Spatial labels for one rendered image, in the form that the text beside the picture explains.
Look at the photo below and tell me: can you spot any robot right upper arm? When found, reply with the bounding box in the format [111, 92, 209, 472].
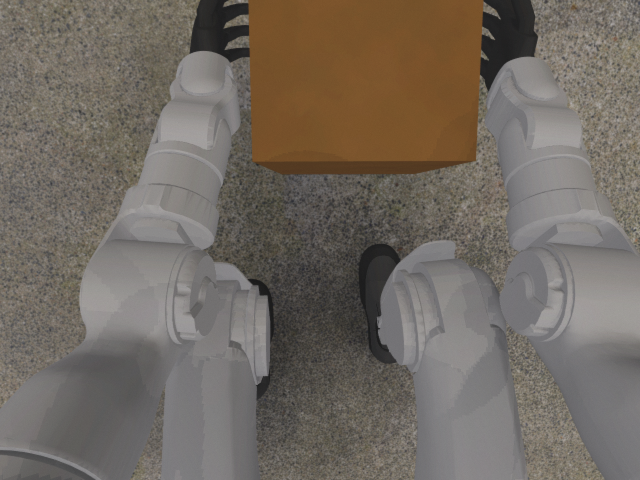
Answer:
[499, 242, 640, 480]

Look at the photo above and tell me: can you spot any robot left hand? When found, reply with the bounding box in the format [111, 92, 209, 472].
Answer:
[190, 0, 250, 63]

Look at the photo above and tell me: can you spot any robot right hand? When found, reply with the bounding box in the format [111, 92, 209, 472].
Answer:
[480, 0, 538, 91]

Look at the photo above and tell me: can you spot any robot left forearm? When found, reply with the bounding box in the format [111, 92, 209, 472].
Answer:
[79, 51, 241, 324]

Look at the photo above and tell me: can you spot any robot right forearm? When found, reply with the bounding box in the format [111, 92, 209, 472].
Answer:
[485, 57, 640, 257]

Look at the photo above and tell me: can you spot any robot left thigh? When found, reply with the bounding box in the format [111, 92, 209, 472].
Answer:
[161, 280, 270, 480]

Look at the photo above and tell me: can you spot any robot left upper arm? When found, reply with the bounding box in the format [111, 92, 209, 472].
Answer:
[0, 239, 220, 480]

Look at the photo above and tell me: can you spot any right robot shin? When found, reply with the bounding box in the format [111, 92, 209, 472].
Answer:
[377, 240, 507, 359]

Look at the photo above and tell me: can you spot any carton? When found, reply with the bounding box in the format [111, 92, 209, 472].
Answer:
[248, 0, 483, 174]

